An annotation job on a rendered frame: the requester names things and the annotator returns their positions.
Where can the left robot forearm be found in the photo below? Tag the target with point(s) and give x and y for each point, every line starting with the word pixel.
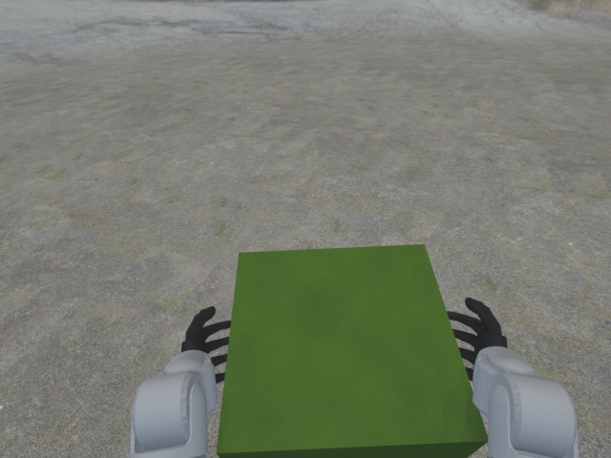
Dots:
pixel 169 413

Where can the robot left hand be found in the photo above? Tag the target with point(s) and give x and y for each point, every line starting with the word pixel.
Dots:
pixel 196 335

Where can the carton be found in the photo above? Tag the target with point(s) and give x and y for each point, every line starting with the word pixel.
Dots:
pixel 344 353

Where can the robot right hand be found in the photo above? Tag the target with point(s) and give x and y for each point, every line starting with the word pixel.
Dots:
pixel 488 331

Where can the right robot forearm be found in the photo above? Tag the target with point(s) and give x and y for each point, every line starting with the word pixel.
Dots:
pixel 529 416

